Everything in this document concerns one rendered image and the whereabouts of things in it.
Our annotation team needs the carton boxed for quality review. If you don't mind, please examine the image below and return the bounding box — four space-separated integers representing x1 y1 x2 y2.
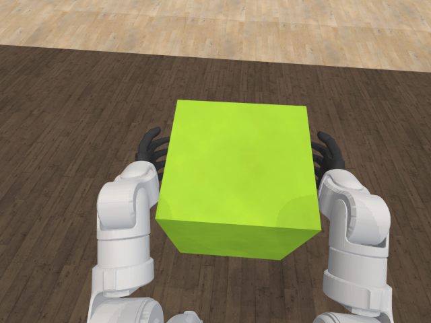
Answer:
155 100 321 260

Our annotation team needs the robot right forearm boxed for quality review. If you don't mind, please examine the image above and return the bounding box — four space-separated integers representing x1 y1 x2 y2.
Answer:
318 169 394 323

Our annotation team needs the left robot hand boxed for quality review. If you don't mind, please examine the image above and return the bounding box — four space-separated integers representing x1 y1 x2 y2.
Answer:
135 127 170 181

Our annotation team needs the right robot hand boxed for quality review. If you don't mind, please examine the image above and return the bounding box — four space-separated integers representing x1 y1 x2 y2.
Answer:
311 131 345 191

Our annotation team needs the left robot shin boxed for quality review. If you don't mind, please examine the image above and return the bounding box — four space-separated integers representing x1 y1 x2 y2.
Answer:
184 311 199 318

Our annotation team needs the left robot upper arm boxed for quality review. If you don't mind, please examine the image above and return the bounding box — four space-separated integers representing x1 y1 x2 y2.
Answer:
90 297 164 323

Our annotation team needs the robot left forearm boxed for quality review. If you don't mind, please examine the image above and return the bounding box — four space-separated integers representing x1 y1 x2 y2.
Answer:
87 161 160 323

